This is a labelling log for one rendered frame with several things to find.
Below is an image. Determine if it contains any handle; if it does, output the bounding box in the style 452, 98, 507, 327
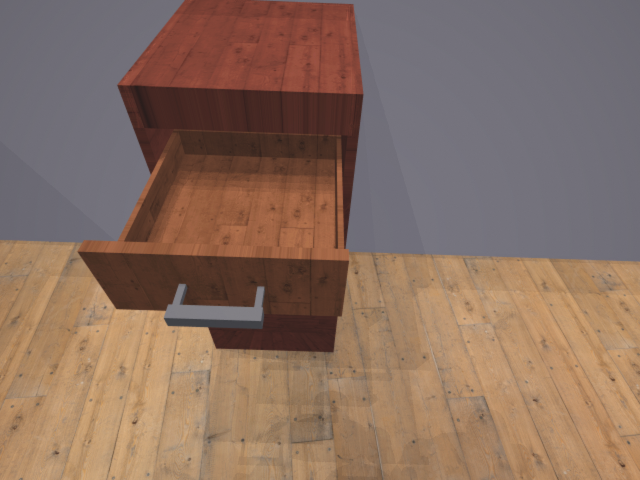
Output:
164, 284, 265, 329

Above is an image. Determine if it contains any drawer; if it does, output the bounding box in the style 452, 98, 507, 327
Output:
77, 129, 349, 316

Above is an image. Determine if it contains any cabinet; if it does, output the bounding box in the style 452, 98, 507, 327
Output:
117, 0, 363, 352

